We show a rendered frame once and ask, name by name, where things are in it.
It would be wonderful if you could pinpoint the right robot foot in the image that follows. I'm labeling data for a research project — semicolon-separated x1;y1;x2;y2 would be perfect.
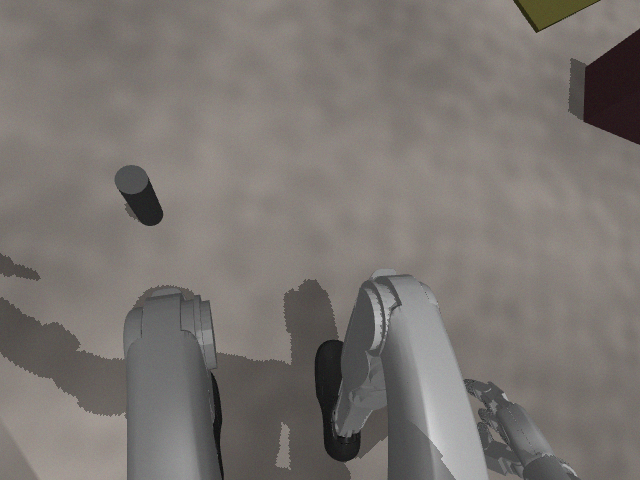
315;340;361;462

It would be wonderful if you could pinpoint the right robot arm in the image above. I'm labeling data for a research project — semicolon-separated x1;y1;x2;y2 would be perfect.
523;457;581;480

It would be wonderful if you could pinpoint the right robot hand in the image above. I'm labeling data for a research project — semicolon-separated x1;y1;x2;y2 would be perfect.
464;379;557;479

